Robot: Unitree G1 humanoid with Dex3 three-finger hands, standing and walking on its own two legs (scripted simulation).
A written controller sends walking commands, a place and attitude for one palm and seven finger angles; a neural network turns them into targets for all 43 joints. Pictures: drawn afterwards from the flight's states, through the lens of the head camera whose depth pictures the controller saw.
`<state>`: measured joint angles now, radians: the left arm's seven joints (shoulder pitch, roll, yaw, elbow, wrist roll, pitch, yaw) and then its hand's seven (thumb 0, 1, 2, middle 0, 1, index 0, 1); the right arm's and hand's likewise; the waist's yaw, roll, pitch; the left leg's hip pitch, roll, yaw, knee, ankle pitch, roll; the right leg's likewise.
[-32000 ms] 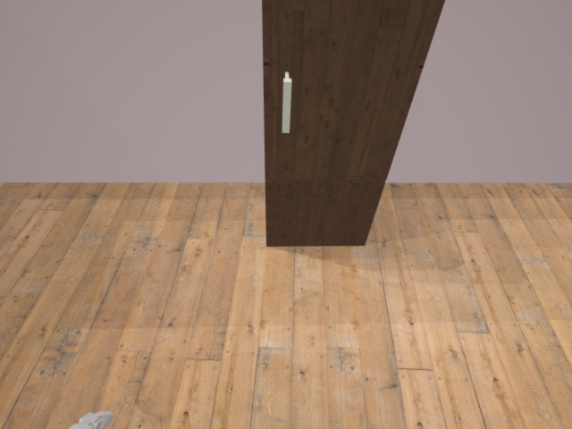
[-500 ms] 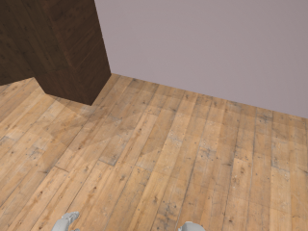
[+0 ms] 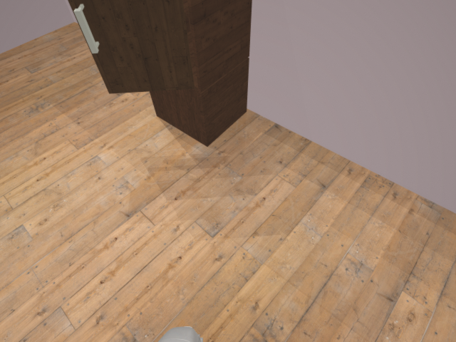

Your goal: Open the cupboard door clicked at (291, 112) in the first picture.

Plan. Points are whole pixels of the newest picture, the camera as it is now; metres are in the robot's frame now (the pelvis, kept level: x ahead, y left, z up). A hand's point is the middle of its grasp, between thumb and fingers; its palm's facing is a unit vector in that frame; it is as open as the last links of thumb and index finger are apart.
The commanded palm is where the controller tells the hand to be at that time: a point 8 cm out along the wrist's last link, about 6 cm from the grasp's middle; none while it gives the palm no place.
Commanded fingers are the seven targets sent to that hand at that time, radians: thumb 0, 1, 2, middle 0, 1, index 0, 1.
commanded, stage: turn to face it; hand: left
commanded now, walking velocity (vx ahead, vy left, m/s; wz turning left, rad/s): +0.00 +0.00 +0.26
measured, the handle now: (88, 29) +1.10 +0.61 -0.03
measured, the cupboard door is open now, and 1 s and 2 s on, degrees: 43 43 43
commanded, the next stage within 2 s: take the last steps up to it in 0.06 s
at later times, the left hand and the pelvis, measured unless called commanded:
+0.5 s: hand out of the picture +0.09 +0.23 -0.16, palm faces +0.13 -0.97 -0.22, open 7.4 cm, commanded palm none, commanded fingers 0.00 0.90 0.90 -0.20 -0.30 -0.20 -0.30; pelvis +0.03 +0.03 +0.00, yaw +7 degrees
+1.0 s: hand out of the picture +0.02 +0.22 -0.17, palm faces +0.37 -0.91 -0.17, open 7.4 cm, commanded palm none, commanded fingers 0.00 0.90 0.90 -0.20 -0.30 -0.20 -0.30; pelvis +0.17 +0.11 -0.01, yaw +16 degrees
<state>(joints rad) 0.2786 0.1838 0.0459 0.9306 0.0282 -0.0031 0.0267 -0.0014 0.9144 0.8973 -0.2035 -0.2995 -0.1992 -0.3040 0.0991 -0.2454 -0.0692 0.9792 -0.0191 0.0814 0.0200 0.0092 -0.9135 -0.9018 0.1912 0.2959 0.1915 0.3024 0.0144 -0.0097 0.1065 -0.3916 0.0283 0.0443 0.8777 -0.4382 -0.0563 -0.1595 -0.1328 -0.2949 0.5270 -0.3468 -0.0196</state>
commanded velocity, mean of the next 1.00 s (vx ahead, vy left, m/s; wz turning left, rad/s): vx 0.26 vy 0.13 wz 0.18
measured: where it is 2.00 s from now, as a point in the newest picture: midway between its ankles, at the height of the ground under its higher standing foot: (177, 259)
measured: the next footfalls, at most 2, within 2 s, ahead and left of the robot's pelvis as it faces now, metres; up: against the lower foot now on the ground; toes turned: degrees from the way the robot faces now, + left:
left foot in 0.10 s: +0.04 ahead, +0.13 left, +0.00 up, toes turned +7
right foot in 0.54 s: +0.09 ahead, -0.08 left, +0.00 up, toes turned +1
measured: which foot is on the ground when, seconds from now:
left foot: up 0.00-0.08, down 0.10-0.54, up 0.56-1.00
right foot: down 0.00-0.10, up 0.12-0.52, down 0.54-1.00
